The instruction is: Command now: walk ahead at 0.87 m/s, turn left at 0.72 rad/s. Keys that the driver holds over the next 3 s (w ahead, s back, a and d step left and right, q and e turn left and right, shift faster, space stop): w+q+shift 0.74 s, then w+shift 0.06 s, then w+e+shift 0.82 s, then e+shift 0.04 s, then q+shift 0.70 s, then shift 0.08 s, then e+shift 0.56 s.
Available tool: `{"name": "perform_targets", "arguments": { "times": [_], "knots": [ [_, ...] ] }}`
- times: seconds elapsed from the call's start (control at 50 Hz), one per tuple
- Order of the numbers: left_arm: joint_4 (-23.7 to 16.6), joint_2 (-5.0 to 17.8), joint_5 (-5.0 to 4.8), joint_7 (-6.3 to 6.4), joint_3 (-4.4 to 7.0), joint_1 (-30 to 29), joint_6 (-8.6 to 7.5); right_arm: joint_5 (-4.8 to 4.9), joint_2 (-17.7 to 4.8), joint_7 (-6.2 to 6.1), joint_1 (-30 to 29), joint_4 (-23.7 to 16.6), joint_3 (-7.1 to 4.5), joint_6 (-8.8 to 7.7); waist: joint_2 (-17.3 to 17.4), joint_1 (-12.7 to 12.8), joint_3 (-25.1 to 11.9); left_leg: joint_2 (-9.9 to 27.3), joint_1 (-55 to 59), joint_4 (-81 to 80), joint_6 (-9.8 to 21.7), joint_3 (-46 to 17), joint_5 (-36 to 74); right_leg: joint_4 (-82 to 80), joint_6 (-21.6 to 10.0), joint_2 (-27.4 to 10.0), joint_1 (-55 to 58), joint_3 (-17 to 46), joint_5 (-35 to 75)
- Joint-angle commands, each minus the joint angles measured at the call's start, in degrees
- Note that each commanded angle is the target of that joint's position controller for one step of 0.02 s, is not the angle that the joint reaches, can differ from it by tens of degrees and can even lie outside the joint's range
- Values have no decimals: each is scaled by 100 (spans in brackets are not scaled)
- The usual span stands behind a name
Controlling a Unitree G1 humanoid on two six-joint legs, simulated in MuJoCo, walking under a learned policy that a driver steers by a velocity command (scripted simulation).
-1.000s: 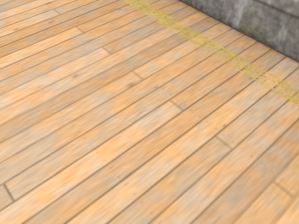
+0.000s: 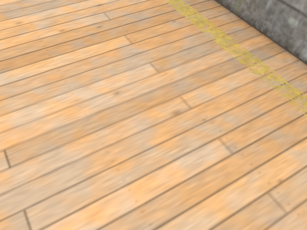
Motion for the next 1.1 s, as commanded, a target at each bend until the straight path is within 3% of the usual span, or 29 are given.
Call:
{"name": "perform_targets", "arguments": {
  "times": [0.02, 0.08, 0.14, 0.26, 0.3, 0.32, 0.34, 0.36, 0.38, 0.4, 0.42, 0.44, 0.46, 0.5, 0.54, 0.6, 0.66, 0.7, 0.74, 0.78, 0.8, 0.82, 0.84, 0.86, 0.88, 0.9, 0.92, 0.98, 1.1],
  "knots": [
    [-895, 465, 126, -32, 48, -712, -302, -87, -588, -27, 297, -370, -2, -31, 321, 83, 102, 1531, 1598, -2628, 1214, -3437, -1320, -277, -158, -328, -2561, 449, 758],
    [-1103, 617, 170, 5, 85, -1208, -127, -22, -566, -235, 344, -505, 32, 4, 337, 152, 610, 1096, 664, -3031, 1109, -2553, -284, -1751, 258, -148, -2032, 128, 1420],
    [-1474, 303, 139, -61, -15, -2127, -141, 9, -729, -390, 703, -560, -39, -23, 547, -65, 786, 683, -99, -3039, 907, -1935, 600, -3431, 503, 331, -1016, -184, 2640],
    [-2028, 609, -103, -118, 100, -2745, -133, 172, -666, -439, 1176, -553, -138, 15, 798, -165, 708, 1029, 1016, -2462, 568, -2453, 1308, -4843, 478, 455, -177, 200, 2665],
    [-1943, 980, -125, -56, 277, -1930, -152, 65, -768, -426, 1141, -630, -204, 130, 1011, 265, 23, 962, 1550, -1267, 411, -2450, 3559, -4724, 257, 609, 741, 35, 1875],
    [-1743, 1170, -163, 16, 377, -748, -116, -75, -851, -374, 872, -805, -203, 186, 1163, 914, -840, 713, 1230, 65, 247, -2297, 4088, -4417, 40, 384, 2137, 94, 1529],
    [-1514, 1481, -88, 116, 421, 873, -26, -276, -609, -317, 548, -1102, -100, 168, 785, 1553, -2124, 440, -88, 1999, 161, -2059, 3252, -3736, -184, -618, 4471, 1001, 258],
    [-1305, 1829, 125, -20, 474, 1078, 3, 123, 265, -248, 1650, -1367, 130, 59, -2530, 655, -3317, -241, -2180, 4041, -79, -1681, -1066, -5162, -1120, -2137, 6288, 4687, -2708],
    [-1457, 1126, 158, -51, 347, 774, 17, 404, -323, -320, 1318, -1259, 87, 78, -2463, 836, -2530, 273, -2868, 4684, -10, -1522, -862, -5750, -870, -2002, 5780, 5031, -3423],
    [-1444, 773, 105, 0, 278, 480, 69, 331, -717, -330, 550, -1386, 2, 96, -1624, 1005, -1500, 460, -3200, 4760, 8, -1204, -436, -5730, -641, -1777, 4958, 3807, -2521],
    [-1340, 794, 152, 15, 277, 353, 123, 186, -744, -323, 128, -1459, -11, 108, -442, 915, -946, 705, -2975, 4570, 4, -1066, -131, -5698, -553, -1599, 4049, 2901, -1142],
    [-1210, 770, 246, 7, 281, 205, 154, 58, -653, -277, -181, -1584, -23, 105, -33, 742, -519, 916, -2686, 4246, 22, -1005, 47, -5793, -569, -1427, 3190, 2285, -218],
    [-1122, 642, 323, 16, 234, 14, 135, 115, -517, -214, -77, -1651, -35, 176, -166, 454, -344, 1142, -2377, 4096, 27, -1063, 107, -5902, -589, -1342, 2606, 1868, 122],
    [-974, 433, 186, -34, 195, -234, 115, 256, -258, -170, -104, -1805, 6, 367, -327, 219, 27, 1398, -2451, 3922, 6, -975, -70, -6200, -573, -1315, 2054, 1162, 348],
    [-911, 585, 98, -41, 236, -398, 104, 179, -195, -154, -279, -2001, 50, 456, -232, 66, 395, 1536, -2750, 3784, -77, -922, 263, -6466, -599, -1397, 1692, 580, 853],
    [-943, 897, 186, 6, 292, -584, 95, 124, -377, -80, -490, -2132, 53, 454, -63, -64, 675, 1517, -2683, 3104, -194, -766, 1479, -6696, -475, -1130, 1400, -577, 1480],
    [-893, 1163, 158, 43, 330, -215, 121, 72, -547, 53, -1199, -2291, 43, 408, 355, 221, 907, 1248, -2312, 1872, -49, -176, 2396, -6805, -250, -876, 1698, -1403, 1867],
    [-870, 1451, 140, 38, 369, -39, 185, 101, -629, 148, -1416, -2383, 15, 361, 290, 215, 913, 917, -1838, 1221, 133, 279, 2389, -6593, -142, -909, 2146, -1700, 3407],
    [-896, 1836, 103, 51, 445, 82, 320, 195, -967, 148, -1081, -2401, -139, 370, -222, -148, 448, 333, -1087, 1218, 325, 796, 1627, -5567, -113, -1037, 2799, -1807, 6755],
    [-985, 1938, 64, 68, 453, -82, 413, 197, -1550, 79, 917, -1931, -490, 446, -481, -1252, -586, -134, 1599, 860, 734, 722, 1052, -2986, -188, -1130, 2093, -1647, 8003],
    [-962, 1524, 92, 82, 317, -88, 341, 223, -1832, -54, 1910, -1527, -641, 532, 256, -1577, -742, 134, 3372, 400, 955, -131, 1206, -624, 87, -549, 582, -1541, 4417],
    [-1242, 322, 158, 8, -47, 929, 118, 116, -2235, -66, 1197, -1626, -552, 443, 2514, -145, -1184, 1370, 4486, -564, 1714, -3309, 51, 1697, 181, 498, -1600, -814, -1169],
    [-1249, 835, -119, -44, -41, 786, -124, 27, -1676, -8, 1323, -1777, -421, 326, 1689, -484, -2368, 2101, 4647, -2014, 1875, -5164, -2153, 1872, -55, 339, -1953, 444, -796],
    [-1338, 1131, -390, -9, 45, -69, -151, -52, -1402, 22, 1342, -1680, -362, 196, 830, -693, -1280, 2140, 3733, -2445, 1538, -4945, -2242, 1694, -178, 186, -2233, 396, -406],
    [-1439, 938, -369, 50, -17, -399, -118, -58, -1320, 55, 970, -1582, -304, 71, 81, -392, -476, 2108, 2601, -2463, 1342, -4315, -1690, 1266, -219, -90, -2206, 359, -114],
    [-1342, 808, -218, 88, -44, -360, -12, -127, -1036, 57, 459, -1590, -212, -28, -165, -96, -303, 1961, 1737, -2314, 1137, -3609, -1237, 947, -256, -381, -1796, 453, 226],
    [-1183, 791, -192, 48, -18, 36, 145, -235, -832, 41, 92, -1615, -142, -91, -39, 210, -118, 1757, 993, -2281, 963, -2936, -914, 769, -250, -611, -1388, 550, 620],
    [-967, 615, -198, 11, 14, 181, 524, -175, -583, -8, 19, -1387, -90, -230, 242, 342, 342, 1335, 188, -2547, 446, -1338, 247, 145, -93, -724, -1340, 690, 1200],
    [-1272, 454, -132, -175, -28, -1058, 387, -230, -606, -302, 589, -1138, -63, -327, 178, -169, 713, 761, 950, -3065, -451, 600, 2862, -2382, -17, -95, -1669, -156, 3494]
  ]
}}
